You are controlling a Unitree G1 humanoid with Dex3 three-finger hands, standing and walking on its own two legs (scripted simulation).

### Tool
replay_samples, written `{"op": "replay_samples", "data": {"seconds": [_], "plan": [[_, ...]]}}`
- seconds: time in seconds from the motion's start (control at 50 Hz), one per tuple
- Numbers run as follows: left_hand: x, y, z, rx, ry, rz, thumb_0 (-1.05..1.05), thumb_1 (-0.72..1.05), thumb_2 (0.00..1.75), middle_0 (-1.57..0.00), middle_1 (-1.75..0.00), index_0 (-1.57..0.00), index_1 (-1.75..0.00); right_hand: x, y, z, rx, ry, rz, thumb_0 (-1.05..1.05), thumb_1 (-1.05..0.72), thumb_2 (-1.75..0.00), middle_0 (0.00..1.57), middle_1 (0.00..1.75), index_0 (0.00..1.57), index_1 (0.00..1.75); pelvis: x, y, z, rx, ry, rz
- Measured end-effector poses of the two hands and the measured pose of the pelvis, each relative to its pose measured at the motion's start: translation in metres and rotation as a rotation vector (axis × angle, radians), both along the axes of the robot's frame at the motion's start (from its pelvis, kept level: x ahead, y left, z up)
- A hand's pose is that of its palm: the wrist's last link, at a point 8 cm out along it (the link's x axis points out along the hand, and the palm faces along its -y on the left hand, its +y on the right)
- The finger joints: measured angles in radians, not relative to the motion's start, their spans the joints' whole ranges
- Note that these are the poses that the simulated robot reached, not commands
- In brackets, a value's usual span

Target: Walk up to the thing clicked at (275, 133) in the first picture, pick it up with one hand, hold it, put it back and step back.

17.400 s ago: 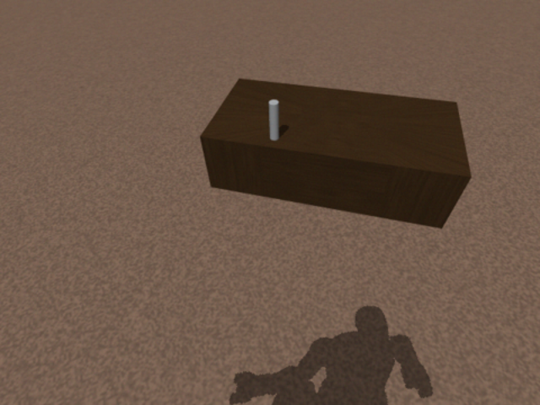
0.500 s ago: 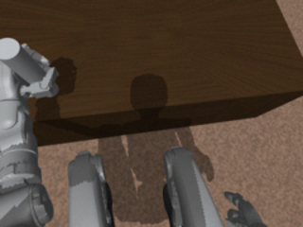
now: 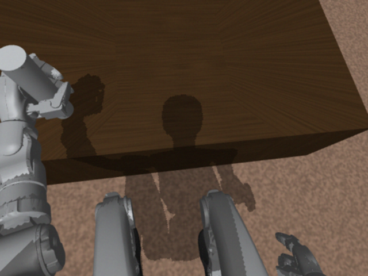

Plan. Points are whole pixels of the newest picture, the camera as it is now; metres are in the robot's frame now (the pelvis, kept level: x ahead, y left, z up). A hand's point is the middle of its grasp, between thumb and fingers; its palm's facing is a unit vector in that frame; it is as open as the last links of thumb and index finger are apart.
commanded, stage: settle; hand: left
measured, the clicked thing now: (42, 89) +0.48 +0.25 +0.03
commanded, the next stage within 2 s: lift in 0.48 s
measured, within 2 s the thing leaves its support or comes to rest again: neither
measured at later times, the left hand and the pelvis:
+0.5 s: hand (44, 79) +0.48 +0.24 +0.05, palm faces +0.10 -0.99 -0.01, open 5.3 cm; pelvis +0.01 +0.01 +0.03, yaw +1 degrees
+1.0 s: hand (31, 75) +0.46 +0.23 +0.10, palm faces +0.10 -1.00 -0.03, open 5.3 cm; pelvis +0.02 +0.01 +0.07, yaw +2 degrees
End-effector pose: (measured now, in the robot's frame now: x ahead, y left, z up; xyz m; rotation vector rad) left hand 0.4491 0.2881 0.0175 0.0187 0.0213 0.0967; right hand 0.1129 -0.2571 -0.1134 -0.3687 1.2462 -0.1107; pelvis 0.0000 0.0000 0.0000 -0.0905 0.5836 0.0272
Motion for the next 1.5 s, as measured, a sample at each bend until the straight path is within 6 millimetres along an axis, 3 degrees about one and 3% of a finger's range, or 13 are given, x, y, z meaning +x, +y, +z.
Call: {"op": "replay_samples", "data": {"seconds": [0.5,0.88,1.04,1.34,1.5], "plan": [[0.008,0.004,0.031,-0.006,0.006,0.006,-0.02,0.13,1.14,-0.95,-1.17,-1.03,-1.19,0.006,0.012,0.031,0.017,0.0,0.007,0.0,-0.87,-0.88,0.21,0.3,0.2,0.29,0.009,0.006,0.03,-0.003,-0.013,0.014],[-0.005,0.0,0.058,0.004,0.004,0.003,-0.02,0.13,1.14,-0.95,-1.17,-1.03,-1.19,0.009,0.014,0.051,0.035,-0.01,-0.003,0.01,-0.9,-0.89,0.21,0.3,0.2,0.29,0.012,0.005,0.053,0.003,-0.043,0.023],[-0.022,-0.002,0.089,-0.001,0.008,0.003,-0.02,0.13,1.14,-0.95,-1.17,-1.04,-1.18,0.022,0.019,0.08,0.044,-0.064,-0.009,0.01,-0.9,-0.89,0.21,0.3,0.2,0.29,0.017,0.007,0.079,0.004,-0.083,0.034],[-0.067,-0.006,0.161,-0.009,0.011,0.009,-0.02,0.13,1.14,-0.96,-1.16,-1.04,-1.18,0.061,0.031,0.151,0.065,-0.197,0.009,0.01,-0.89,-0.89,0.21,0.3,0.2,0.29,0.031,0.012,0.142,0.024,-0.196,0.063],[-0.079,-0.009,0.191,-0.012,0.014,0.017,-0.02,0.13,1.15,-0.96,-1.16,-1.04,-1.17,0.078,0.036,0.182,0.078,-0.251,0.031,0.01,-0.89,-0.89,0.21,0.3,0.2,0.29,0.039,0.012,0.169,0.039,-0.254,0.071]]}}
